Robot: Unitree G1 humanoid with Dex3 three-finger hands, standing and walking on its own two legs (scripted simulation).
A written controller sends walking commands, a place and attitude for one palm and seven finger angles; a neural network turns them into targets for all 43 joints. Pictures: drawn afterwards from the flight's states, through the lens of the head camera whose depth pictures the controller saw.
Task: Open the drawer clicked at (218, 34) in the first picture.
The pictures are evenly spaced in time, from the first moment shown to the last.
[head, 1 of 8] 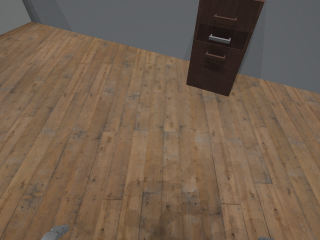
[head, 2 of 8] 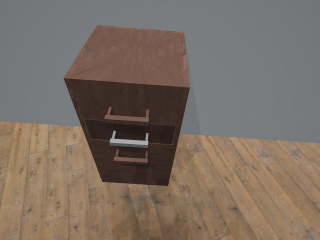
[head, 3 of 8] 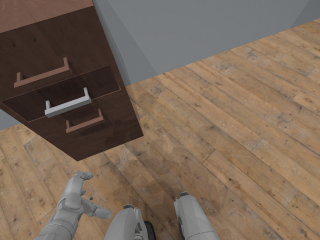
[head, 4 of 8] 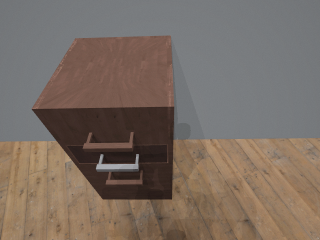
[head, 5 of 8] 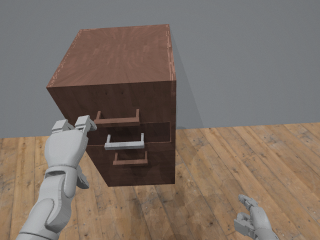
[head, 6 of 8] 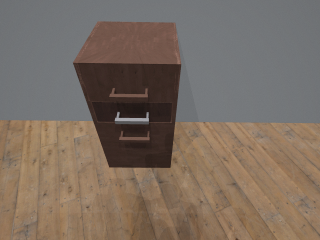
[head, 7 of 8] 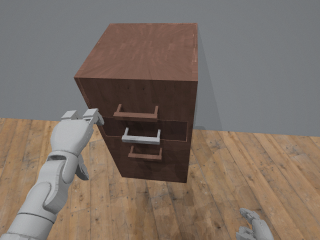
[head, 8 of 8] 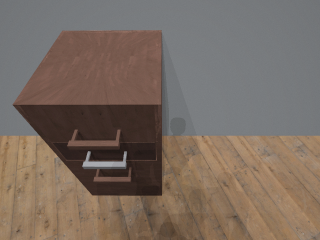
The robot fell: no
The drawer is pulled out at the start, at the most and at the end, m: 0.00 0.00 0.00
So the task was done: no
